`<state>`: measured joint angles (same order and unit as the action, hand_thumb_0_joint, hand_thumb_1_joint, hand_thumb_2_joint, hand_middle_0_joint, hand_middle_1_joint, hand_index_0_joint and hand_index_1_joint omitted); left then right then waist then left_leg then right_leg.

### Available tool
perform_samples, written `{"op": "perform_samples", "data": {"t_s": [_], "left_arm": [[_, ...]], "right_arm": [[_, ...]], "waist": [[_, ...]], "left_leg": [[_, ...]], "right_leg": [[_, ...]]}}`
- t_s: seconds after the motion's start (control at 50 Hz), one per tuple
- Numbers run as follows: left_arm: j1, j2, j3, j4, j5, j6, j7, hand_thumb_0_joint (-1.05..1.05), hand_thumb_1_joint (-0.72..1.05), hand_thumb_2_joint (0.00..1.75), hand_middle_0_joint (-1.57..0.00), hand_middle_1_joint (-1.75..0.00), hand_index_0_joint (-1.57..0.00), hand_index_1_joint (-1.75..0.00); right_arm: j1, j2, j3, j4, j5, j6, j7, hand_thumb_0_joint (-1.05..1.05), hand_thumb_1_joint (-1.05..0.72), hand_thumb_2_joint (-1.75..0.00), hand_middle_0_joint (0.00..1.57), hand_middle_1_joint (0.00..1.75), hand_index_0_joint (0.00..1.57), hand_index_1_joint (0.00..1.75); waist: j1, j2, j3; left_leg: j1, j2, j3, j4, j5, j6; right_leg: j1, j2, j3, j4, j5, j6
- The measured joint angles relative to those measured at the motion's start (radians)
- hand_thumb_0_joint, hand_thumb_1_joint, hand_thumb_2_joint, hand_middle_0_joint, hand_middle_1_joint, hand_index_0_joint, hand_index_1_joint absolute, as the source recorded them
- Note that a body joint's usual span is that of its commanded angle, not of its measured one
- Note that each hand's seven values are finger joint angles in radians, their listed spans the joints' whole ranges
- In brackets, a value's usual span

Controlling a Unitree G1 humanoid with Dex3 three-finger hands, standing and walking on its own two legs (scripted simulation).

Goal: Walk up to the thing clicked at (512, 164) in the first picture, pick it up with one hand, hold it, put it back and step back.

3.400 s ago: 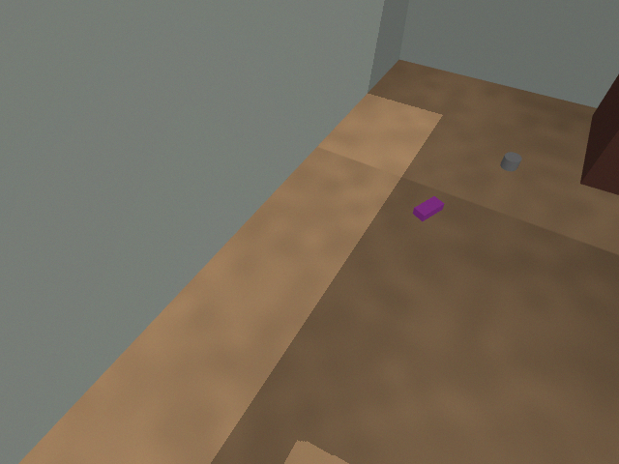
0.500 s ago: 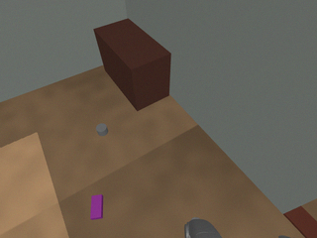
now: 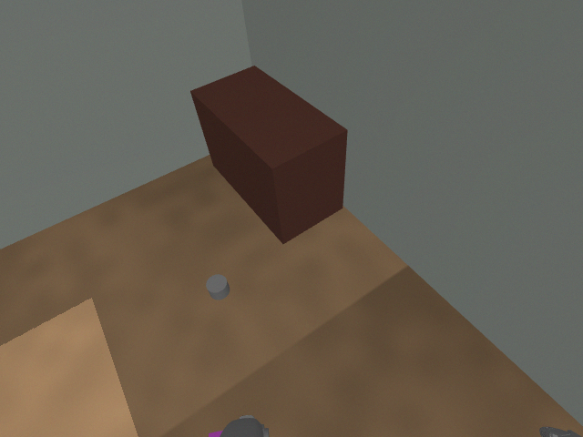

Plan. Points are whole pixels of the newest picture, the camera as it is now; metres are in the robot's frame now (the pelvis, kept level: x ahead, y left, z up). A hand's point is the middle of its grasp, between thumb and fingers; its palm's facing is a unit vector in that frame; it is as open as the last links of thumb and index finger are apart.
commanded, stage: walk up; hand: left
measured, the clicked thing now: (218, 287) +0.73 +0.37 -0.71
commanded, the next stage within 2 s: none
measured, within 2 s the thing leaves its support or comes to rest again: neither
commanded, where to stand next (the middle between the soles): +0.37 +0.23 m, yaw -6 degrees
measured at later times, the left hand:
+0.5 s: hand (61, 377) +0.22 +0.41 -0.10, palm faces -0.05 -0.84 -0.54, open 7.4 cm
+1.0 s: hand (25, 291) +0.40 +0.58 -0.13, palm faces -0.20 -0.81 -0.55, open 7.4 cm
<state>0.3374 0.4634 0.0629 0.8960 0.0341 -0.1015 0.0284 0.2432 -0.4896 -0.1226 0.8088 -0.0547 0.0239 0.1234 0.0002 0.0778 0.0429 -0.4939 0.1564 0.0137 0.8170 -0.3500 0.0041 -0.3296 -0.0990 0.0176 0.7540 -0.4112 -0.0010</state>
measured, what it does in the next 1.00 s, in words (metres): steps to the left: left foot, then right foot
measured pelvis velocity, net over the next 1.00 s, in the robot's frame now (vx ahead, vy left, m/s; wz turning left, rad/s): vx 0.26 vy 0.29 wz -0.17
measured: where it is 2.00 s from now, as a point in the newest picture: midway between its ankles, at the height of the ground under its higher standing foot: (199, 404)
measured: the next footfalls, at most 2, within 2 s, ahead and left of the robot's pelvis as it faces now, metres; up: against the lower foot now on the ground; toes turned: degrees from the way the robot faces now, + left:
left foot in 0.02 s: +0.12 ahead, +0.18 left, +0.00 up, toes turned +6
right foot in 0.32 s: +0.22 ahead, -0.02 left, +0.00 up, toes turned -8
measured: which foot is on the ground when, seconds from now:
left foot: up 0.00-0.00, down 0.02-0.32, up 0.34-0.60, down 0.62-1.00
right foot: down 0.00-0.02, up 0.04-0.30, down 0.32-0.72, up 0.74-0.92, down 0.94-1.00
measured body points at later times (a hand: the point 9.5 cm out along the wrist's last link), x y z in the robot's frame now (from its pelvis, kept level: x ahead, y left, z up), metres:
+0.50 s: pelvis +0.14 +0.11 +0.01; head +0.16 +0.07 +0.45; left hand +0.23 +0.45 -0.06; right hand +0.18 -0.21 -0.13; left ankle +0.18 +0.26 -0.65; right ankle +0.18 -0.02 -0.71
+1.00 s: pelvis +0.26 +0.29 -0.01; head +0.30 +0.26 +0.43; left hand +0.41 +0.62 -0.09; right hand +0.24 -0.05 -0.13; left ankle +0.28 +0.42 -0.68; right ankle +0.29 +0.16 -0.71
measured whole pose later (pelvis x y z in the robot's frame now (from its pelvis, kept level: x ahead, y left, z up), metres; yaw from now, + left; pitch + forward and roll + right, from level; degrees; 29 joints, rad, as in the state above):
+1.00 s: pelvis +0.26 +0.29 -0.01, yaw -10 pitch -2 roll -2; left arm 0.25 0.44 0.05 0.88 0.02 -0.13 0.08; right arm 0.30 -0.47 -0.09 0.77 -0.04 0.09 0.04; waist -0.05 0.09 0.14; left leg -0.47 0.00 -0.09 1.09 -0.54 0.02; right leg -0.45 -0.04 -0.09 0.84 -0.35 0.00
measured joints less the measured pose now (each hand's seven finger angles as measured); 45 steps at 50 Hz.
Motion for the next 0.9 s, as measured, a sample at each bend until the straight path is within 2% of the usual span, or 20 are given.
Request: {"op": "perform_samples", "data": {"t_s": [0.04, 0.06, 0.1, 0.14, 0.26, 0.32, 0.34, 0.38, 0.44, 0.56, 0.6, 0.62, 0.68, 0.72, 0.76, 0.78, 0.8, 0.82, 0.86, 0.9], "left_arm": [[0.002, 0.021, 0.007, 0.02, 0.001, 0.017, 0.01, 0.01, 0.9, 0.9, -0.21, -0.3, -0.21, -0.3], [-0.005, 0.023, 0.009, 0.037, -0.006, 0.029, 0.019, 0.01, 0.9, 0.9, -0.21, -0.3, -0.21, -0.3], [-0.024, 0.025, 0.0, 0.068, -0.017, 0.039, 0.029, 0.01, 0.9, 0.9, -0.21, -0.3, -0.21, -0.3], [-0.042, 0.026, -0.004, 0.081, -0.03, 0.028, 0.023, 0.01, 0.91, 0.9, -0.21, -0.3, -0.2, -0.3], [-0.076, -0.022, -0.017, 0.055, -0.039, 0.001, -0.003, 0.01, 0.91, 0.9, -0.21, -0.3, -0.2, -0.3], [-0.069, -0.036, -0.017, 0.015, -0.034, -0.023, -0.003, 0.01, 0.91, 0.9, -0.21, -0.3, -0.21, -0.3], [-0.068, -0.038, -0.012, 0.001, -0.028, -0.029, 0.004, 0.01, 0.91, 0.9, -0.21, -0.3, -0.21, -0.3], [-0.067, -0.045, -0.016, -0.015, -0.025, -0.024, 0.016, 0.01, 0.9, 0.9, -0.21, -0.3, -0.21, -0.3], [-0.054, -0.055, -0.021, -0.02, -0.027, -0.013, 0.025, 0.01, 0.9, 0.9, -0.21, -0.3, -0.21, -0.3], [-0.007, -0.034, -0.011, -0.022, -0.015, -0.014, 0.021, 0.01, 0.9, 0.9, -0.21, -0.3, -0.21, -0.3], [0.009, -0.019, -0.006, -0.019, -0.009, -0.012, 0.02, 0.01, 0.9, 0.9, -0.21, -0.3, -0.21, -0.3], [0.014, -0.011, -0.003, -0.014, -0.006, -0.01, 0.02, 0.01, 0.9, 0.9, -0.21, -0.3, -0.21, -0.3], [0.023, 0.015, 0.008, 0.007, -0.002, 0.003, 0.023, 0.01, 0.9, 0.9, -0.21, -0.3, -0.21, -0.3], [0.028, 0.038, 0.015, 0.03, -0.001, 0.017, 0.03, 0.01, 0.9, 0.9, -0.21, -0.3, -0.21, -0.3], [0.025, 0.043, 0.018, 0.064, -0.011, 0.038, 0.042, 0.01, 0.9, 0.9, -0.21, -0.3, -0.21, -0.3], [0.017, 0.035, 0.014, 0.082, -0.016, 0.046, 0.049, 0.01, 0.9, 0.9, -0.21, -0.3, -0.21, -0.3], [0.016, 0.026, 0.009, 0.091, -0.022, 0.046, 0.052, 0.01, 0.9, 0.9, -0.21, -0.3, -0.21, -0.3], [0.02, 0.016, 0.002, 0.089, -0.03, 0.039, 0.05, 0.01, 0.91, 0.9, -0.21, -0.3, -0.21, -0.3], [-0.003, 0.026, 0.002, 0.086, -0.049, 0.028, 0.042, 0.01, 0.91, 0.9, -0.21, -0.3, -0.21, -0.3], [-0.038, 0.023, 0.005, 0.067, -0.055, 0.017, 0.037, 0.01, 0.91, 0.9, -0.21, -0.3, -0.2, -0.3]], "right_arm": [[0.009, -0.005, -0.012, -0.01, -0.008, -0.021, -0.01, 0.0, -0.91, -0.9, 0.2, 0.3, 0.2, 0.3], [0.013, -0.004, -0.012, -0.013, -0.007, -0.028, -0.017, 0.0, -0.91, -0.9, 0.2, 0.3, 0.2, 0.3], [0.022, 0.011, -0.005, -0.004, 0.003, -0.029, -0.027, 0.0, -0.91, -0.9, 0.2, 0.3, 0.2, 0.3], [0.038, 0.032, 0.008, 0.006, 0.007, -0.026, -0.035, 0.0, -0.91, -0.9, 0.2, 0.3, 0.2, 0.3], [0.096, 0.044, 0.037, 0.018, 0.001, -0.019, -0.038, 0.0, -0.9, -0.9, 0.2, 0.3, 0.2, 0.3], [0.123, 0.042, 0.044, 0.012, 0.005, -0.001, -0.038, 0.0, -0.9, -0.9, 0.2, 0.3, 0.2, 0.3], [0.123, 0.044, 0.046, 0.013, 0.008, 0.005, -0.041, 0.0, -0.9, -0.9, 0.2, 0.3, 0.2, 0.3], [0.111, 0.051, 0.048, 0.021, 0.006, 0.027, -0.047, 0.0, -0.9, -0.9, 0.2, 0.3, 0.2, 0.3], [0.081, 0.051, 0.045, 0.025, 0.002, 0.038, -0.047, 0.0, -0.9, -0.9, 0.2, 0.3, 0.2, 0.3], [0.019, 0.027, 0.025, -0.005, 0.0, 0.03, -0.029, 0.0, -0.91, -0.9, 0.2, 0.3, 0.2, 0.3], [0.0, 0.016, 0.015, -0.013, 0.0, 0.033, -0.021, 0.0, -0.91, -0.9, 0.2, 0.3, 0.2, 0.3], [-0.009, 0.012, 0.009, -0.015, 0.0, 0.033, -0.018, 0.0, -0.91, -0.9, 0.2, 0.3, 0.2, 0.3], [-0.029, 0.014, 0.0, -0.018, 0.005, 0.032, -0.014, 0.0, -0.91, -0.9, 0.2, 0.3, 0.2, 0.3], [-0.032, 0.027, 0.0, -0.027, 0.009, 0.022, -0.016, 0.0, -0.91, -0.9, 0.2, 0.3, 0.2, 0.3], [-0.02, 0.035, 0.005, -0.043, 0.011, 0.001, -0.022, 0.0, -0.91, -0.9, 0.2, 0.3, 0.2, 0.3], [-0.01, 0.033, 0.01, -0.047, 0.011, -0.007, -0.027, 0.0, -0.91, -0.9, 0.2, 0.3, 0.2, 0.3], [-0.001, 0.027, 0.018, -0.055, 0.011, -0.012, -0.032, 0.0, -0.91, -0.9, 0.2, 0.3, 0.2, 0.3], [0.014, 0.01, 0.024, -0.07, 0.01, -0.018, -0.04, 0.0, -0.9, -0.9, 0.2, 0.3, 0.2, 0.3], [0.014, 0.022, 0.02, -0.069, 0.011, -0.018, -0.067, 0.0, -0.9, -0.9, 0.2, 0.3, 0.2, 0.3], [0.02, 0.029, 0.026, -0.061, 0.009, 0.004, -0.071, 0.0, -0.9, -0.9, 0.2, 0.3, 0.2, 0.3]], "waist": [[-0.014, -0.041, -0.001], [-0.022, -0.049, 0.0], [-0.039, -0.057, 0.005], [-0.051, -0.074, 0.013], [-0.077, -0.053, 0.041], [-0.072, -0.03, 0.042], [-0.062, -0.018, 0.049], [-0.047, 0.006, 0.051], [-0.031, 0.039, 0.042], [-0.001, 0.043, 0.037], [0.008, 0.036, 0.031], [0.012, 0.027, 0.031], [0.031, -0.026, 0.027], [0.036, -0.082, 0.026], [0.029, -0.096, 0.016], [0.026, -0.082, 0.009], [0.029, -0.059, 0.002], [0.024, -0.019, -0.005], [-0.003, -0.04, 0.024], [-0.035, -0.059, 0.059]], "left_leg": [[0.018, -0.039, 0.037, 0.011, 0.022, -0.03], [0.015, -0.045, 0.049, 0.045, -0.003, -0.032], [0.037, -0.05, 0.066, 0.052, -0.033, -0.015], [0.082, -0.061, 0.087, 0.011, -0.035, 0.002], [0.196, -0.096, 0.126, -0.102, -0.039, 0.03], [0.201, -0.102, 0.132, -0.038, -0.093, 0.039], [0.179, -0.104, 0.11, 0.04, -0.121, 0.04], [0.111, -0.124, 0.039, 0.22, -0.166, 0.026], [0.015, -0.107, -0.01, 0.356, -0.125, 0.009], [-0.08, -0.021, -0.045, 0.269, -0.04, -0.01], [-0.078, -0.002, -0.044, 0.206, -0.04, -0.011], [-0.077, -0.002, -0.027, 0.207, -0.034, -0.038], [-0.047, -0.038, 0.046, 0.214, -0.035, -0.07], [-0.01, -0.075, 0.102, 0.202, -0.019, -0.083], [0.02, -0.083, 0.121, 0.199, -0.072, -0.145], [0.031, -0.079, 0.094, 0.194, -0.094, -0.15], [0.068, -0.062, 0.034, 0.102, -0.056, -0.058], [0.107, -0.032, -0.045, -0.014, 0.018, 0.008], [0.129, -0.052, -0.04, -0.032, -0.048, -0.038], [0.128, -0.087, -0.028, -0.006, -0.073, -0.039]], "right_leg": [[-0.046, -0.029, 0.058, 0.14, -0.067, -0.029], [-0.083, -0.007, 0.085, 0.245, -0.097, -0.039], [-0.153, 0.04, 0.075, 0.411, -0.093, -0.049], [-0.202, 0.056, 0.024, 0.45, -0.047, -0.049], [-0.195, 0.067, -0.11, 0.158, 0.001, -0.033], [-0.109, 0.092, -0.116, -0.063, 0.161, -0.043], [-0.108, 0.098, -0.114, -0.046, 0.176, -0.05], [-0.101, 0.1, -0.116, -0.008, 0.136, -0.054], [-0.063, 0.091, -0.112, -0.025, 0.114, -0.047], [-0.027, 0.037, -0.062, -0.023, 0.077, -0.007], [-0.029, 0.017, -0.041, -0.004, 0.053, -0.004], [-0.029, 0.002, -0.028, 0.006, 0.04, -0.004], [-0.025, -0.052, 0.027, 0.021, 0.005, -0.021], [-0.021, -0.096, 0.077, 0.034, -0.019, -0.05], [-0.061, -0.075, 0.106, 0.172, -0.07, -0.058], [-0.096, -0.038, 0.096, 0.27, -0.097, -0.058], [-0.138, 0.004, 0.07, 0.356, -0.108, -0.057], [-0.18, 0.043, 0.017, 0.422, -0.121, -0.053], [-0.225, 0.036, -0.022, 0.43, -0.097, -0.048], [-0.199, 0.037, -0.059, 0.278, -0.049, -0.033]]}}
